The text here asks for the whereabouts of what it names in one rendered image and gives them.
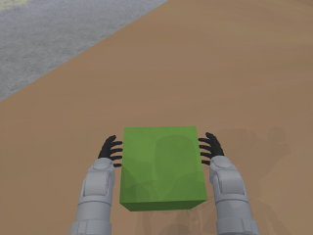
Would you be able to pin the left robot forearm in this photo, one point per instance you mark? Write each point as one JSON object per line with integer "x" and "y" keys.
{"x": 95, "y": 200}

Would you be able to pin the right robot hand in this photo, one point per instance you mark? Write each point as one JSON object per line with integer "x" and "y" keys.
{"x": 214, "y": 148}

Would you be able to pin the carton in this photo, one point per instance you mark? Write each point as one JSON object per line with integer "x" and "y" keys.
{"x": 161, "y": 169}

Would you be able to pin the right robot forearm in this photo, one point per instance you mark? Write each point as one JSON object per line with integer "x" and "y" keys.
{"x": 230, "y": 198}

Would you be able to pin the left robot hand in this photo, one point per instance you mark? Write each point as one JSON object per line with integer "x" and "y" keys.
{"x": 107, "y": 151}

